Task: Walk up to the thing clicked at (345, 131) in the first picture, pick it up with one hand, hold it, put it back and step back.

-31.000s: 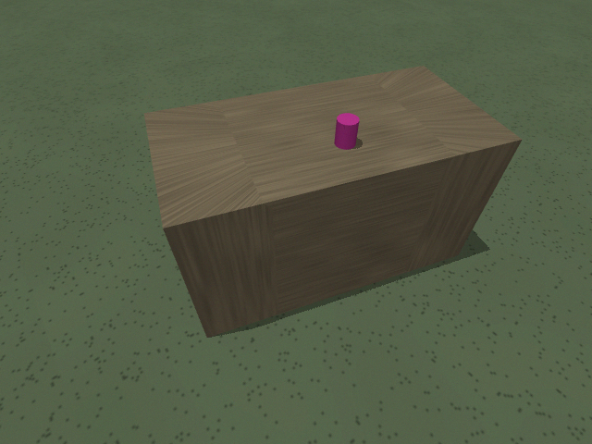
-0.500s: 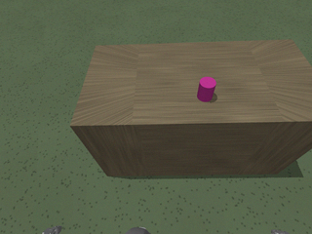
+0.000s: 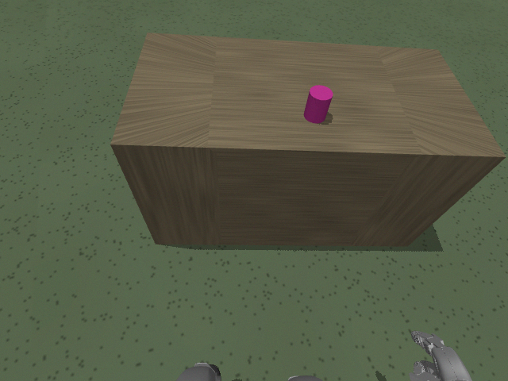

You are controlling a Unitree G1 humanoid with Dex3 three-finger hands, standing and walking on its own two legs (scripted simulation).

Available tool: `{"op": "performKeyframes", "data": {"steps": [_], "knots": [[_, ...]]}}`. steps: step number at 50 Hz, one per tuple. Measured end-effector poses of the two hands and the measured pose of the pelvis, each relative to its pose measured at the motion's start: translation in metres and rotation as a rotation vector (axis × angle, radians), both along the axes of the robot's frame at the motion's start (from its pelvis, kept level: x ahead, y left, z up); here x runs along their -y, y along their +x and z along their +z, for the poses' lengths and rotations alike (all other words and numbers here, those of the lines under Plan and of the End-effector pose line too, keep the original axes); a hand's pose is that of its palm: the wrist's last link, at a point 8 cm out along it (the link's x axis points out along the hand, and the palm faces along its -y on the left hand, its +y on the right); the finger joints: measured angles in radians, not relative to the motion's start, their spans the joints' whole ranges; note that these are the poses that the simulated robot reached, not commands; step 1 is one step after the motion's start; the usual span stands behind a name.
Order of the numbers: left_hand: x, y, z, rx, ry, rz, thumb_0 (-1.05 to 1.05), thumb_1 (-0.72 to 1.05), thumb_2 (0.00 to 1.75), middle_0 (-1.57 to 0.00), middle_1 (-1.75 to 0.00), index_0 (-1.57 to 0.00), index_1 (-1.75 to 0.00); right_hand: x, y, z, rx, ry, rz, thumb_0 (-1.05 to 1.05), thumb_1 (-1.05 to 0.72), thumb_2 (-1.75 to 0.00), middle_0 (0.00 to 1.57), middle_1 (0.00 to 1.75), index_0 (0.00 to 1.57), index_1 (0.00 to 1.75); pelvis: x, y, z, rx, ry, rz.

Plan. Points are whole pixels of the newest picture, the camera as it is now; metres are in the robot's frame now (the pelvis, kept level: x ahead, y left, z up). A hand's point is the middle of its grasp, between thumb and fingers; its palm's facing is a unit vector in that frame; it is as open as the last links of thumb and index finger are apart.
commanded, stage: step back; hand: right
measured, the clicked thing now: (317, 104) +0.84 -0.17 -0.12
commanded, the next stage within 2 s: stand in 2.00 s
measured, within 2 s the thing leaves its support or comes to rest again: neither
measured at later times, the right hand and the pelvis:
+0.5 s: hand out of the picture -0.09 -0.29 -0.16, palm faces -0.16 +0.90 -0.40, open 7.4 cm; pelvis -0.17 -0.03 -0.01, yaw +7 degrees
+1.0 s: hand out of the picture -0.19 -0.33 -0.15, palm faces -0.09 +0.92 -0.38, open 7.4 cm; pelvis -0.32 -0.07 +0.00, yaw +2 degrees
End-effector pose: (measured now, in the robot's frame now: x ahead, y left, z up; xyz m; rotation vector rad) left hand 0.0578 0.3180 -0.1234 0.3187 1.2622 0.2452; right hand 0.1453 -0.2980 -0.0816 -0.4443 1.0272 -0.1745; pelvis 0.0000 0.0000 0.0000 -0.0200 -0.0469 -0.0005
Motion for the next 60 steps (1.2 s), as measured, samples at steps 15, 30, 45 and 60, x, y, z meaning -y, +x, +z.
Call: {"op": "performKeyframes", "data": {"steps": [15,30,45,60], "knots": [[0.033,-0.103,0.044,0.04,0.084,0.022,0.01,0.9,0.9,-0.2,-0.3,-0.2,-0.3,0.048,-0.153,-0.033,-0.162,0.05,-0.062,0.01,-0.9,-0.9,0.2,0.3,0.2,0.3,0.033,-0.092,0.007,-0.026,0.055,0.039],[0.038,-0.151,0.012,0.191,-0.027,0.039,0.01,0.9,0.9,-0.2,-0.3,-0.2,-0.3,0.027,-0.249,-0.017,-0.182,-0.008,0.019,0.01,-0.9,-0.9,0.21,0.3,0.21,0.3,0.028,-0.197,0.0,0.007,0.0,0.13],[0.069,-0.323,0.007,0.022,0.027,0.022,0.01,0.9,0.9,-0.2,-0.3,-0.2,-0.3,0.069,-0.289,-0.021,0.008,0.023,0.024,0.0,-0.9,-0.9,0.2,0.3,0.2,0.3,0.064,-0.304,-0.01,0.011,-0.024,0.043],[0.041,-0.383,0.018,0.073,0.05,0.092,0.01,0.9,0.9,-0.2,-0.3,-0.2,-0.3,0.052,-0.426,-0.034,-0.21,0.055,-0.011,0.01,-0.9,-0.9,0.2,0.3,0.2,0.3,0.052,-0.348,-0.002,0.007,0.058,0.095]]}}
